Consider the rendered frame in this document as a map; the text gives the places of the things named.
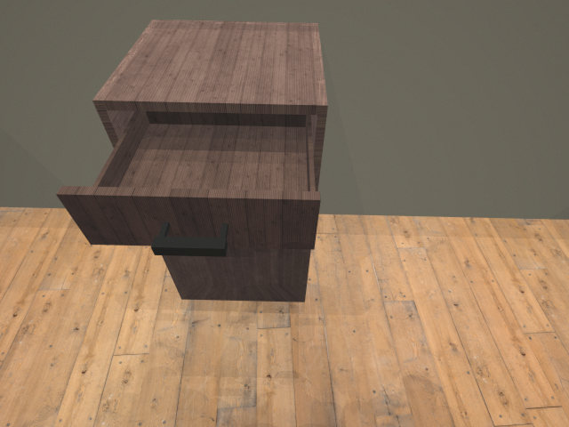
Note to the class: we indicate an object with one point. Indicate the handle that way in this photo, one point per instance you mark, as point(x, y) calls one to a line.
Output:
point(185, 246)

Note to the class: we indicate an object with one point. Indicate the cabinet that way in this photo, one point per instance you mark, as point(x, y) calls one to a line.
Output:
point(225, 67)

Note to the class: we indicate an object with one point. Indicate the drawer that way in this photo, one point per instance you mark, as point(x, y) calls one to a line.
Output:
point(198, 170)

